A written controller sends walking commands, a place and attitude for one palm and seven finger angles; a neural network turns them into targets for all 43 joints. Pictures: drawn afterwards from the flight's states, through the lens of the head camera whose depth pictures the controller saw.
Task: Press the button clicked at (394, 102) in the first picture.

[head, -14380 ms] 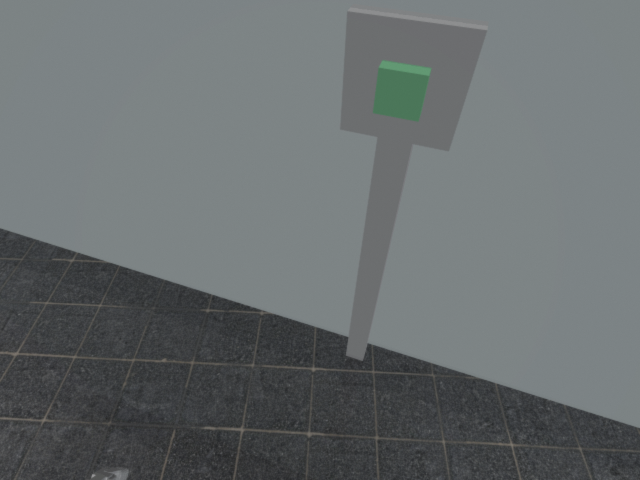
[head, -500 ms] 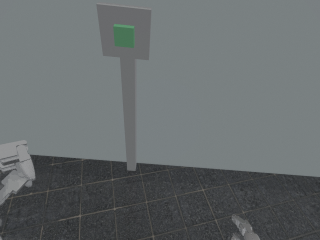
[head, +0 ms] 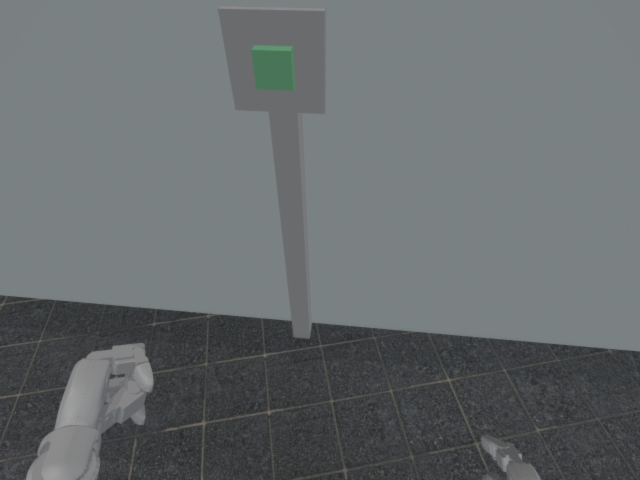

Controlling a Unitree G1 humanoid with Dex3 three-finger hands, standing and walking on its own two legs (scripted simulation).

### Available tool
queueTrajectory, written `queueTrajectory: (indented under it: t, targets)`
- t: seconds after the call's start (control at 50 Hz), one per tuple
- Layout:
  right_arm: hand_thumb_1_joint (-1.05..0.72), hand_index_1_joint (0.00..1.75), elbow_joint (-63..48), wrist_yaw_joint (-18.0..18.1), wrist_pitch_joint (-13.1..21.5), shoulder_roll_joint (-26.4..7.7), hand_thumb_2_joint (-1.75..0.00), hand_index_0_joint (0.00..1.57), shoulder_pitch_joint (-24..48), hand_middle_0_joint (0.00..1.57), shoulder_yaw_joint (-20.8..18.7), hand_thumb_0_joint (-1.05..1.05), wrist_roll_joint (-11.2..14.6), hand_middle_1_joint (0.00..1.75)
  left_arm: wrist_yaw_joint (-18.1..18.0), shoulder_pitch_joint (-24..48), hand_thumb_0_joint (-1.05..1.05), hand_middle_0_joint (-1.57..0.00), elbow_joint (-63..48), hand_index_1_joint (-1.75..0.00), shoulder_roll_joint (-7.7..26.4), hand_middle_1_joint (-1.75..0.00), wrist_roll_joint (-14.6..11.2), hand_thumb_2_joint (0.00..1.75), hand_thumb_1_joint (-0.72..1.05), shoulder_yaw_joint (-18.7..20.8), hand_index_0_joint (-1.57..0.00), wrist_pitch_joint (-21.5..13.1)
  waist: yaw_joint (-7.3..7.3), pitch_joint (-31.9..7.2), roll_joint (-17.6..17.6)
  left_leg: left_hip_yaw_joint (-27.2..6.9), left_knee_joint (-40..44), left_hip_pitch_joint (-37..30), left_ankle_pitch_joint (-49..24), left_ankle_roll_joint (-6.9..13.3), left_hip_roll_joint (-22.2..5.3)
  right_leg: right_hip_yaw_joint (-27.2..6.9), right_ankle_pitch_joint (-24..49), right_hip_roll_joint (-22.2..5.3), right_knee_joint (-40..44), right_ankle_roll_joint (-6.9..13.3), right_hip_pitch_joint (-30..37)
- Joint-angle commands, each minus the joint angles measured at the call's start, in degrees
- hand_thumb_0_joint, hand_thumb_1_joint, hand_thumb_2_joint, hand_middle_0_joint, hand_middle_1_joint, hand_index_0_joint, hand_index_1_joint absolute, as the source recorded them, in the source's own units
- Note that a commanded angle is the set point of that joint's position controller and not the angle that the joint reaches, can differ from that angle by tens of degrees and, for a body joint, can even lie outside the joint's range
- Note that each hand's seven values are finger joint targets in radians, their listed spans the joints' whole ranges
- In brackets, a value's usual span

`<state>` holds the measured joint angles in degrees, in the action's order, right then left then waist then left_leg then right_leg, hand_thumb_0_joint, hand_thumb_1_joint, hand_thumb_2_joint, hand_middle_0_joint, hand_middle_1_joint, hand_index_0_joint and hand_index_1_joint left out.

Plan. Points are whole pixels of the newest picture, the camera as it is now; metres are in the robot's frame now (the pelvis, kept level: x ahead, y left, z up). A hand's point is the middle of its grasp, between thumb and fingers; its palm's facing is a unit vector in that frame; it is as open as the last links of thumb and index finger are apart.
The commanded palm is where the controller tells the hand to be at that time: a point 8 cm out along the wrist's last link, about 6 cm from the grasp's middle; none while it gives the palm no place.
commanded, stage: let the arm hang, fingers relaxed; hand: left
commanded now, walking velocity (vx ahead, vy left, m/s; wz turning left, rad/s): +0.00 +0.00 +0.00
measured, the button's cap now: (274, 67) +0.73 +0.13 +0.21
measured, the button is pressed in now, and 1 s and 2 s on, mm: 0 0 0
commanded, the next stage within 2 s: stand and wait in 0.98 s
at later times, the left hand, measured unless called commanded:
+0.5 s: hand out of the picture -0.07 +0.19 -0.16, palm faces +0.04 -0.97 -0.24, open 5.9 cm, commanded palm none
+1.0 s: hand out of the picture +0.00 +0.16 -0.16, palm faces +0.04 -0.98 -0.19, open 7.4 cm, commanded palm none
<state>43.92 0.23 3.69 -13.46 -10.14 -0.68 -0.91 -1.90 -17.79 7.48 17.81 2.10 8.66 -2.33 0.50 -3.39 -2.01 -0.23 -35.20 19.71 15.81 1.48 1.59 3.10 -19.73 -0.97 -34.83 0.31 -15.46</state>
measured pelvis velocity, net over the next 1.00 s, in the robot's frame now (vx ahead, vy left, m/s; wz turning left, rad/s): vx -0.01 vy -0.01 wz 0.00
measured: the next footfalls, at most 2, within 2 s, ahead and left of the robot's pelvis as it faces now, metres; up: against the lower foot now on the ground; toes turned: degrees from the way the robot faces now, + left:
none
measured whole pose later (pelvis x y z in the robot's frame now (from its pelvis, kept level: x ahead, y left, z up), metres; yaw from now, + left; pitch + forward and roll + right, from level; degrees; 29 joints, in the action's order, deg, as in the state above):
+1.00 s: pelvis -0.01 -0.01 +0.01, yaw +0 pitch -2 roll +0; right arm 64.0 2.0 -0.6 -7.4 -18.1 -0.7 -1.2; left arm -1.5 -15.4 65.3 7.9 0.7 1.5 0.0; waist -0.6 2.3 -1.0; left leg -0.8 -25.5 12.5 10.8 0.6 0.6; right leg 3.6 -14.5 0.3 -24.8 1.3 -8.2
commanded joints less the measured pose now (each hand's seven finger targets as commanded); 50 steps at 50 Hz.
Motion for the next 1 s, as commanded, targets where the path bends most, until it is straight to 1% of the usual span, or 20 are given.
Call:
queueTrajectory:
  t: [0.0,0.02,0.04,0.06,0.08,0.12,0.14,0.16,0.18,0.2,0.3,0.42,0.46,0.56,0.58,0.68,0.7,0.78,0.92,0.98]
  targets:
    - [-0.90,0.30,-2.82,0.14,-1.95,-5.82,-0.90,0.20,-1.69,0.20,-2.15,0.00,-0.61,0.30,1.37,0.57,0.00,-1.04,17.31,-1.22,2.92,-1.22,-0.10,0.90,0.90,-3.93,-1.04,2.79,-1.39,1.84,14.52,-2.94,0.44,-2.19,-13.18,0.29,-3.21,-6.45,19.01,-8.54,7.73,4.58,0.27]
    - [-0.90,0.30,-1.67,0.20,-2.50,-5.58,-0.90,0.20,-1.40,0.20,-1.88,0.00,-0.84,0.30,1.20,1.66,0.00,-1.01,20.98,-1.18,2.84,-1.18,-0.35,0.90,0.90,-4.42,-1.01,3.02,-1.39,3.30,10.52,-3.54,2.20,-3.20,-14.56,0.45,-3.72,-6.22,16.74,-7.91,8.04,4.28,-0.64]
    - [-0.90,0.30,-0.40,0.29,-2.78,-5.50,-0.90,0.20,-1.39,0.20,-1.49,0.00,-0.98,0.30,1.01,2.63,0.00,-0.97,24.56,-1.14,2.61,-1.14,-0.55,0.90,0.90,-4.84,-0.97,3.18,-1.35,4.05,4.85,-5.29,5.01,-3.43,-16.59,0.77,-4.70,-5.48,14.39,-6.08,7.35,3.44,-0.12]
    - [-0.90,0.30,0.92,0.43,-2.84,-5.56,-0.90,0.20,-1.33,0.20,-1.07,0.00,-1.04,0.30,0.88,2.79,0.00,-0.93,28.20,-1.10,2.29,-1.10,-0.70,0.90,0.90,-5.20,-0.93,3.25,-0.79,4.26,-0.64,-7.09,7.85,-2.51,-16.93,1.31,-5.76,-4.70,11.44,-4.49,7.04,2.38,1.70]
    - [-0.90,0.30,2.25,0.55,-2.90,-5.43,-0.90,0.20,-1.04,0.20,-0.75,0.00,-0.95,0.30,0.78,2.12,0.00,-0.90,31.76,-1.06,2.18,-1.06,-0.83,0.90,0.90,-5.49,-0.90,3.21,-0.14,4.37,-3.80,-7.99,9.84,-1.80,-15.37,1.69,-6.33,-4.44,8.95,-3.66,7.78,1.89,3.57]
    - [-0.90,0.30,4.63,0.91,-3.07,-4.93,-0.90,0.20,-2.00,0.20,-0.42,0.00,-0.60,0.30,0.74,0.77,0.00,-0.82,37.86,-0.98,1.82,-0.98,-1.12,0.90,0.90,-5.83,-0.82,2.97,0.13,3.23,-3.78,-8.52,11.39,-1.90,-12.26,1.82,-6.68,-4.46,7.68,-3.43,9.89,2.10,6.53]
    - [-0.90,0.30,5.68,1.16,-3.20,-4.18,-0.90,0.20,-2.68,0.20,-0.63,0.00,-0.82,0.30,0.55,-0.31,0.00,-0.79,39.85,-0.94,0.21,-0.94,-1.20,0.90,0.90,-5.36,-0.79,2.76,0.32,2.50,-7.24,-7.92,11.78,-2.83,-10.86,1.67,-6.56,-4.35,7.80,-3.70,10.71,2.44,6.93]
    - [-0.90,0.30,6.71,1.28,-3.34,-3.59,-0.90,0.20,-3.22,0.20,-0.56,0.00,-0.78,0.30,0.59,-0.44,0.00,-0.75,41.79,-0.90,0.27,-0.90,-1.26,0.90,0.90,-5.47,-0.75,2.78,0.18,2.54,-9.93,-7.73,12.54,-3.18,-8.86,1.54,-6.32,-4.09,7.39,-3.76,11.16,2.66,7.14]
    - [-0.90,0.30,7.67,1.40,-3.42,-3.13,-0.90,0.20,-3.98,0.20,-0.47,0.00,-0.63,0.30,0.73,-0.86,0.00,-0.71,43.59,-0.86,0.35,-0.86,-1.34,0.90,0.90,-5.64,-0.71,2.71,0.18,1.93,-9.92,-7.82,13.17,-3.77,-7.67,1.57,-6.37,-4.10,7.36,-3.67,11.70,2.83,7.57]
    - [-0.90,0.30,8.27,1.50,-3.57,-3.41,-0.90,0.20,-4.76,0.20,-0.62,0.00,-0.42,0.30,0.74,-0.95,0.00,-0.68,44.84,-0.82,0.54,-0.82,-1.30,0.90,0.90,-5.81,-0.68,2.53,0.20,1.88,-6.19,-7.90,12.69,-4.62,-7.90,1.62,-6.55,-4.18,7.97,-3.67,12.64,2.90,7.62]
    - [-0.90,0.30,12.77,1.71,-3.98,-2.80,-0.90,0.20,-8.58,0.20,-0.84,0.00,0.06,0.30,0.65,-1.69,0.00,-0.49,51.28,-0.62,-0.29,-0.62,-1.51,0.90,0.90,-6.84,-0.49,2.28,-0.62,5.16,1.11,-6.98,13.81,-6.38,-6.09,1.44,-6.56,-4.10,6.09,-4.14,15.27,3.25,5.26]
    - [-0.90,0.30,16.40,1.84,-4.24,-1.57,-0.90,0.20,-10.80,0.20,-0.64,0.00,0.11,0.30,0.27,-3.93,0.00,-0.27,55.97,-0.38,-1.31,-0.38,-1.62,0.90,0.90,-7.36,-0.27,2.34,-0.85,8.62,1.50,-6.23,15.16,-6.73,-2.57,1.40,-6.22,-4.23,1.95,-4.43,16.50,3.33,2.62]
    - [-0.90,0.30,17.17,1.85,-4.23,-1.35,-0.90,0.20,-11.50,0.20,-0.68,0.00,0.09,0.30,0.14,-4.20,0.00,-0.20,56.82,-0.30,-1.52,-0.30,-1.59,0.90,0.90,-7.34,-0.20,2.28,-0.89,8.66,2.61,-6.24,15.56,-6.56,-1.84,1.41,-6.22,-4.40,1.32,-4.37,16.48,3.32,2.63]
    - [-0.90,0.30,18.37,1.87,-4.14,0.06,-0.90,0.20,-11.84,0.20,-0.61,0.00,0.00,0.30,-0.10,-4.96,0.00,-0.20,57.89,-0.30,-2.61,-0.30,-1.56,0.90,0.90,-7.30,-0.20,2.02,-0.86,9.51,3.11,-4.92,14.56,-7.04,-3.99,1.19,-5.68,-4.80,1.72,-4.81,16.94,3.34,1.63]
    - [-0.90,0.30,18.42,1.91,-4.17,0.13,-0.90,0.20,-11.69,0.20,-0.65,0.00,-0.01,0.30,-0.16,-4.92,0.00,-0.20,58.04,-0.30,-3.02,-0.30,-1.57,0.90,0.90,-7.33,-0.20,2.00,-0.95,9.96,2.50,-4.85,14.50,-7.26,-3.87,1.10,-5.61,-4.93,1.52,-4.78,16.96,3.33,1.09]
    - [-0.90,0.30,18.84,1.98,-4.02,0.99,-0.90,0.20,-12.01,0.20,-0.69,0.00,-0.15,0.30,-0.30,-4.33,0.00,-0.20,57.82,-0.30,-3.60,-0.30,-1.49,0.90,0.90,-6.94,-0.20,2.00,-0.88,10.96,1.06,-5.21,15.17,-5.77,-3.18,1.04,-5.69,-4.91,1.55,-4.45,16.55,3.30,1.35]
    - [-0.90,0.30,18.65,1.98,-4.03,0.82,-0.90,0.20,-11.79,0.20,-0.78,0.00,-0.02,0.30,-0.36,-4.58,0.00,-0.20,57.64,-0.30,-3.47,-0.30,-1.45,0.90,0.90,-6.91,-0.20,1.97,-0.66,11.28,1.82,-5.11,14.88,-5.72,-3.57,1.04,-5.79,-4.81,1.68,-4.37,16.62,3.22,1.03]
    - [-0.90,0.30,18.70,2.05,-3.84,1.23,-0.90,0.20,-11.76,0.20,-0.80,0.00,-0.22,0.30,-0.31,-3.52,0.00,-0.20,57.22,-0.30,-3.98,-0.30,-1.46,0.90,0.90,-6.61,-0.20,1.93,-0.72,11.53,1.31,-5.33,15.36,-4.99,-3.23,0.97,-5.72,-4.90,2.01,-4.43,16.52,3.25,1.64]
    - [-0.90,0.30,18.50,2.16,-3.57,0.58,-0.90,0.20,-11.20,0.20,-1.03,0.00,-0.19,0.30,-0.23,-2.25,0.00,-0.20,56.68,-0.30,-3.20,-0.30,-1.54,0.90,0.90,-6.16,-0.20,1.60,-0.70,9.46,0.75,-4.88,14.40,-6.01,-6.90,0.82,-5.99,-4.99,4.86,-4.76,16.59,3.46,3.61]
    - [-0.90,0.30,18.57,2.16,-3.51,0.06,-0.90,0.20,-11.10,0.20,-1.15,0.00,-0.14,0.30,-0.13,-1.34,0.00,-0.20,56.48,-0.30,-2.48,-0.30,-1.57,0.90,0.90,-6.01,-0.20,1.49,-0.84,9.11,1.50,-4.81,14.42,-6.59,-8.02,0.77,-6.09,-4.95,5.87,-4.87,16.78,3.43,4.12]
